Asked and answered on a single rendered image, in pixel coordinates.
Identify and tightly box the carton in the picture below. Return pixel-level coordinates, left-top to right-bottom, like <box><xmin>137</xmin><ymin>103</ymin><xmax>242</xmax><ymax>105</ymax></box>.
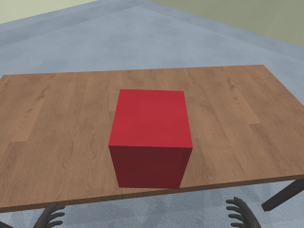
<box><xmin>108</xmin><ymin>89</ymin><xmax>193</xmax><ymax>189</ymax></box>

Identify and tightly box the right robot hand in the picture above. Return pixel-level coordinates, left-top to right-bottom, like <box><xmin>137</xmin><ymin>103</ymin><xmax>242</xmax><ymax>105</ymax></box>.
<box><xmin>225</xmin><ymin>197</ymin><xmax>261</xmax><ymax>228</ymax></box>

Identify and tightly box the table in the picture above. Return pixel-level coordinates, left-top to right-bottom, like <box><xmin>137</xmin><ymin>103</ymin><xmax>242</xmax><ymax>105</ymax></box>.
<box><xmin>0</xmin><ymin>65</ymin><xmax>304</xmax><ymax>228</ymax></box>

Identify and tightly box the left robot hand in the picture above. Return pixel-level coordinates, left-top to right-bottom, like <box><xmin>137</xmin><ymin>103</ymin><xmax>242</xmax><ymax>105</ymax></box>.
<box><xmin>33</xmin><ymin>201</ymin><xmax>66</xmax><ymax>228</ymax></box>

